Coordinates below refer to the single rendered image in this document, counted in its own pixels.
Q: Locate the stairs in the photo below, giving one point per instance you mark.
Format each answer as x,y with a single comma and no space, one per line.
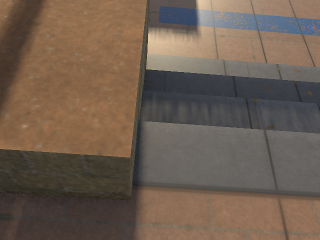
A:
230,93

